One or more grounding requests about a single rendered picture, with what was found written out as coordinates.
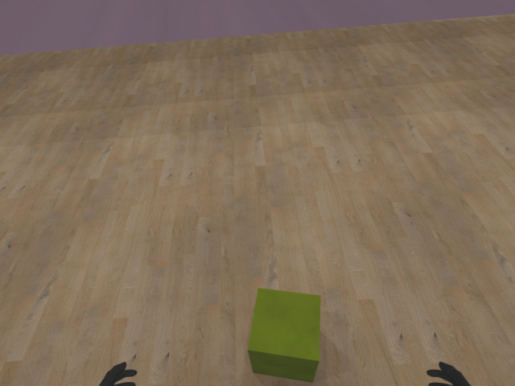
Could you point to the carton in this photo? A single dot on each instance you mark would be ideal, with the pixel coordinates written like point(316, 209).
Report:
point(284, 337)

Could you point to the robot right hand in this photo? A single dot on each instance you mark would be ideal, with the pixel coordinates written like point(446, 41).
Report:
point(448, 373)

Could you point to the robot left hand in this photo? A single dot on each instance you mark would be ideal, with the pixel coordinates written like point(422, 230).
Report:
point(117, 373)

